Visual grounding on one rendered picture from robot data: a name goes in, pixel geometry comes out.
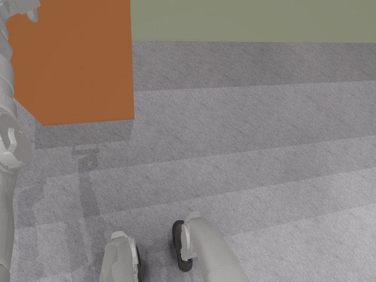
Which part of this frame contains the robot left upper arm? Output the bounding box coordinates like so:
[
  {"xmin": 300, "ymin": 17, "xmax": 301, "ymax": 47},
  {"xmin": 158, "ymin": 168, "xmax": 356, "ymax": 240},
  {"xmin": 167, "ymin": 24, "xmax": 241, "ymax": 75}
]
[{"xmin": 0, "ymin": 111, "xmax": 32, "ymax": 282}]

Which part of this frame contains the left robot hand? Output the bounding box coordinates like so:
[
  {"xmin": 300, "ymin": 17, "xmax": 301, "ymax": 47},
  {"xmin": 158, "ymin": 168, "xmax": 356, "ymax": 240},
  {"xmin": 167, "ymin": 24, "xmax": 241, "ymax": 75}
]
[{"xmin": 0, "ymin": 0, "xmax": 41, "ymax": 25}]

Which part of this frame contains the robot left forearm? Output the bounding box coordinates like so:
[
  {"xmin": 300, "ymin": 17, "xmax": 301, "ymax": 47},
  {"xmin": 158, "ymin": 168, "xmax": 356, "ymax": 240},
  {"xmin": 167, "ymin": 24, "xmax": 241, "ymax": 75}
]
[{"xmin": 0, "ymin": 18, "xmax": 17, "ymax": 122}]

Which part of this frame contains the robot left thigh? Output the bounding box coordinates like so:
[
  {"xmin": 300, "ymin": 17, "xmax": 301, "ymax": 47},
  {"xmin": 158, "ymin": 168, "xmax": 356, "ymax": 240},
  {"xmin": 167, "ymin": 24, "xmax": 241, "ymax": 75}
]
[{"xmin": 99, "ymin": 236, "xmax": 138, "ymax": 282}]

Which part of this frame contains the cabinet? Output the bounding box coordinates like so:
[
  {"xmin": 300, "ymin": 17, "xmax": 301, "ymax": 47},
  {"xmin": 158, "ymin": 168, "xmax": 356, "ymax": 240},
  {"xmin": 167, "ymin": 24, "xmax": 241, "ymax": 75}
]
[{"xmin": 6, "ymin": 0, "xmax": 135, "ymax": 126}]

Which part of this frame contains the robot right foot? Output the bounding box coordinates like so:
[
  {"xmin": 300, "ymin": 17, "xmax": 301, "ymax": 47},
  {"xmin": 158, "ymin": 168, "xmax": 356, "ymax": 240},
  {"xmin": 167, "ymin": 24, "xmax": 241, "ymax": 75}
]
[{"xmin": 172, "ymin": 220, "xmax": 193, "ymax": 272}]

